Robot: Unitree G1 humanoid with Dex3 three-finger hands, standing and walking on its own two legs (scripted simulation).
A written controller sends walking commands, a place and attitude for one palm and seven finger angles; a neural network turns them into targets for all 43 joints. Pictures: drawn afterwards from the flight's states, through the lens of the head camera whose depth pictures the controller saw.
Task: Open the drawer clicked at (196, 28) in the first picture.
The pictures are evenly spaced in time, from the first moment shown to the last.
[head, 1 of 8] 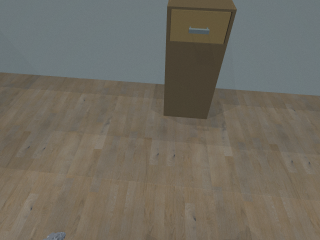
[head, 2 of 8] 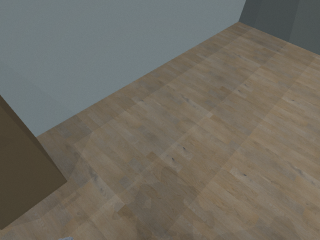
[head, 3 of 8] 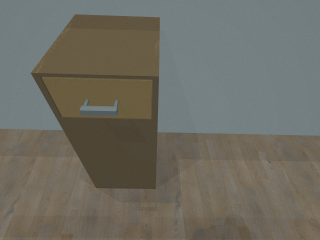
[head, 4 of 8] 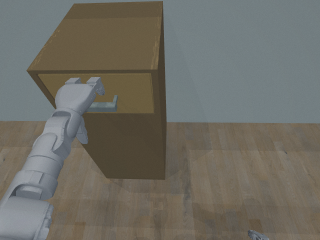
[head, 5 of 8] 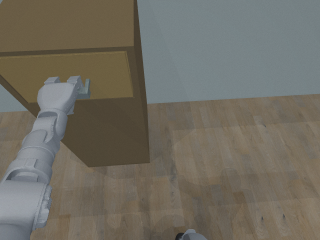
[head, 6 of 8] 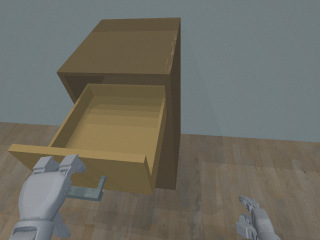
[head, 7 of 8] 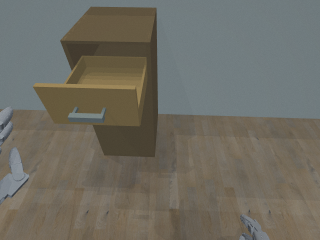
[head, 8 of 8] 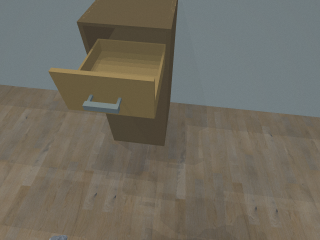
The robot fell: no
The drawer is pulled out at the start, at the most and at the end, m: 0.00 0.30 0.30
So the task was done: yes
